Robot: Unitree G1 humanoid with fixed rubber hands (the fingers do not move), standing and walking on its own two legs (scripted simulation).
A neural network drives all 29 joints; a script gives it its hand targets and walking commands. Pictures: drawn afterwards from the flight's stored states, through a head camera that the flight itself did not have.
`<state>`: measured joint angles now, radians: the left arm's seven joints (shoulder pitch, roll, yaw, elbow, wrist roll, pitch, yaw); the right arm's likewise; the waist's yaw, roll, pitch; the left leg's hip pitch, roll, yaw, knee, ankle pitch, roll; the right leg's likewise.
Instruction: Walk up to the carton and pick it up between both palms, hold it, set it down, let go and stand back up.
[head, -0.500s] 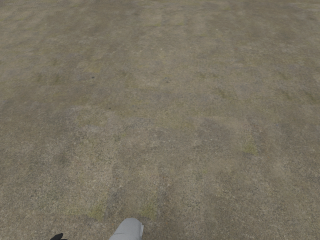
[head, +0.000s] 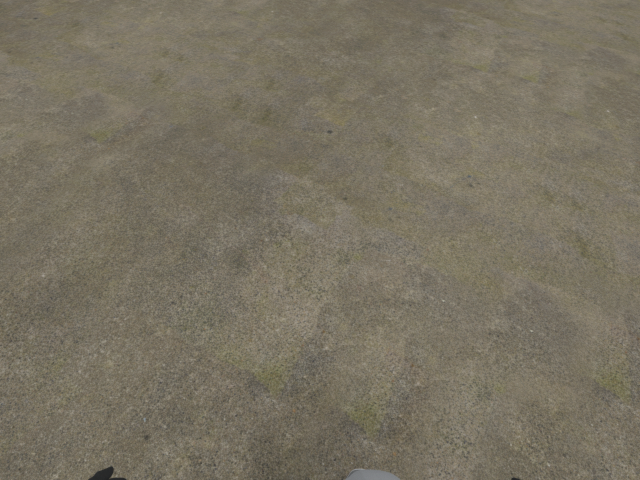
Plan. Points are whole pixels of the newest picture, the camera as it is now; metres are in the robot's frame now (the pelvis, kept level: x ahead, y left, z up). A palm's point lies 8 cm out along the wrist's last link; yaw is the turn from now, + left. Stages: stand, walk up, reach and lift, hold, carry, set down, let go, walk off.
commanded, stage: walk up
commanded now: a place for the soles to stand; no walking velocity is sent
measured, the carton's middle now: out of the picture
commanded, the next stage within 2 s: none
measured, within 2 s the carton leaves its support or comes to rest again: neither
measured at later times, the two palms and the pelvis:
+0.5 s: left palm out of the picture -0.13 +0.38 -0.13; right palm (376, 419) +0.21 -0.09 -0.10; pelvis -0.01 +0.10 -0.01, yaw +29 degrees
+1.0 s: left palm out of the picture -0.14 +0.41 -0.08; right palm (226, 343) +0.34 +0.13 -0.12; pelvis +0.08 +0.22 +0.01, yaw +59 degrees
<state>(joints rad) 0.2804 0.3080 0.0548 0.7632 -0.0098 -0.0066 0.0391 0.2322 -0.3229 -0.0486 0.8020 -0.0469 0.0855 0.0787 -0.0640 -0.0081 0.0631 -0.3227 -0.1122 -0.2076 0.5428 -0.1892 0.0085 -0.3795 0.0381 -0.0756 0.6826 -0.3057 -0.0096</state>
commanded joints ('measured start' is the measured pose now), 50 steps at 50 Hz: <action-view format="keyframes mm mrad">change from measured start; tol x32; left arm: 1 173 131 53 -61 35 -26 28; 50 132 120 49 -95 63 -69 23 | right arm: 1 -41 -118 -23 -119 22 -19 -2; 50 45 -57 -28 -82 -9 -35 37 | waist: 1 105 2 -97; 21 51 -168 -43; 25 -111 368 -30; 50 85 -136 37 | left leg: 1 -298 103 -229 -78 -249 64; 8 -248 165 77 592 -38 -81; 23 203 152 337 -20 -157 33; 25 355 342 -272 -280 -274 211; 39 -154 181 -244 -209 -291 177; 44 -420 87 67 548 -315 -59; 50 -315 203 143 510 -35 -78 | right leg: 1 423 -122 174 -322 42 -53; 3 235 -589 584 -561 -289 -168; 21 216 -446 -162 -373 -126 -207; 27 -401 -139 26 417 -351 -14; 40 293 -32 44 -149 160 -3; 44 314 -626 780 -545 -451 -195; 50 251 -334 62 -459 -28 -137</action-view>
